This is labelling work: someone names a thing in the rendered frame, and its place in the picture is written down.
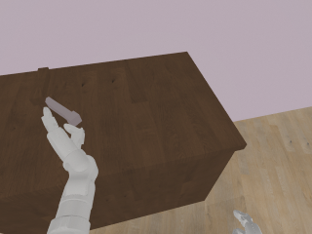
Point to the robot left hand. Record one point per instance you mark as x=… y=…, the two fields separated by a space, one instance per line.
x=58 y=138

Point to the robot right hand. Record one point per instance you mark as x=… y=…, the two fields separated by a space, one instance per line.
x=247 y=222

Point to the left robot forearm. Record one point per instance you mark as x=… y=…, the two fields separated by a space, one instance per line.
x=77 y=198

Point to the tap lever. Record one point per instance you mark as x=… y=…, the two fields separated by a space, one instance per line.
x=72 y=117

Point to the counter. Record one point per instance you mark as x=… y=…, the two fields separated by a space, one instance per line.
x=158 y=133

